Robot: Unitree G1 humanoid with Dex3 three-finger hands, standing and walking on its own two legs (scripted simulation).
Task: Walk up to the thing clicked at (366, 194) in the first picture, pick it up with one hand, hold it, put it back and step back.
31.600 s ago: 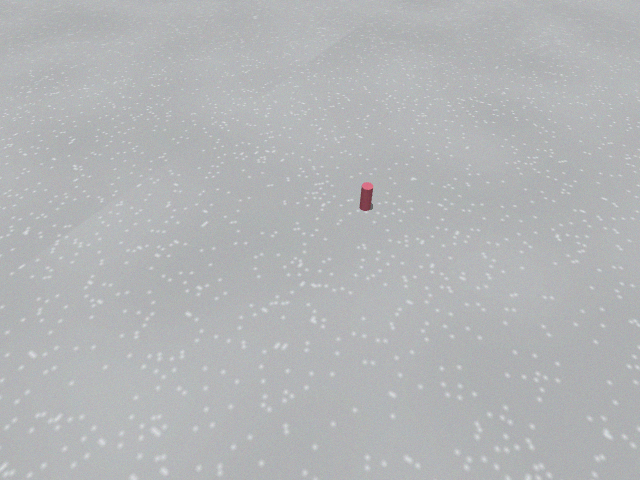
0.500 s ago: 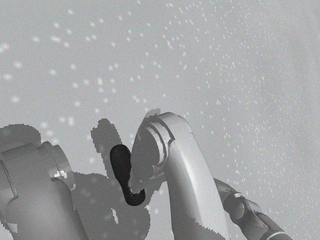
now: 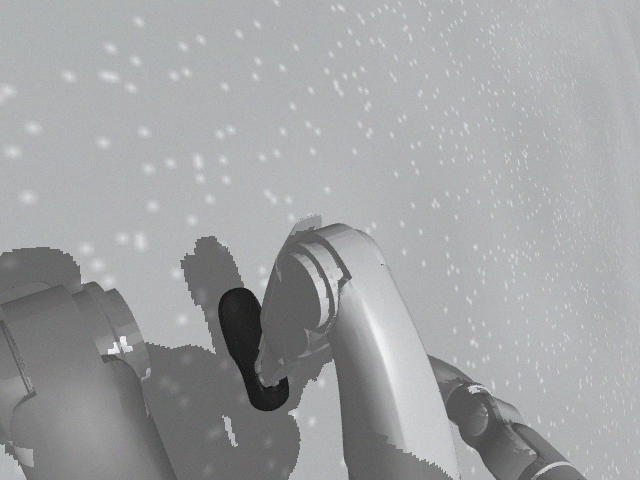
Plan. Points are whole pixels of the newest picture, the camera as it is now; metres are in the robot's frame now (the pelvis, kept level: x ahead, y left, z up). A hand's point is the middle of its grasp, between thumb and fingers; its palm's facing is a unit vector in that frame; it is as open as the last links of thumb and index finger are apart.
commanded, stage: withdraw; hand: left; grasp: from above
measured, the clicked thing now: out of the picture +0.45 +0.33 -0.23
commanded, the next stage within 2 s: rise in 0.22 s
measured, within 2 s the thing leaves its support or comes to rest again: neither
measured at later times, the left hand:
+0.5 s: hand out of the picture +0.39 +0.42 -0.13, palm faces +0.47 -0.86 -0.18, open 17.3 cm
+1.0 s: hand out of the picture +0.26 +0.38 +0.05, palm faces +0.33 -0.80 -0.50, open 17.1 cm
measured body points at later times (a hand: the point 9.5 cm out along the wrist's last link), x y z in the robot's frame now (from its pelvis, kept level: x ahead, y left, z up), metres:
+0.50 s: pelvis +0.00 +0.00 +0.02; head +0.20 +0.19 +0.37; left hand +0.36 +0.47 -0.11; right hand +0.18 -0.25 -0.03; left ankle +0.08 +0.11 -0.26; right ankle +0.17 -0.14 -0.26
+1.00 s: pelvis +0.02 -0.02 +0.15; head +0.20 +0.08 +0.55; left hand +0.24 +0.42 +0.08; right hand +0.25 -0.21 +0.03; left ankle +0.08 +0.11 -0.26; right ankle +0.17 -0.14 -0.26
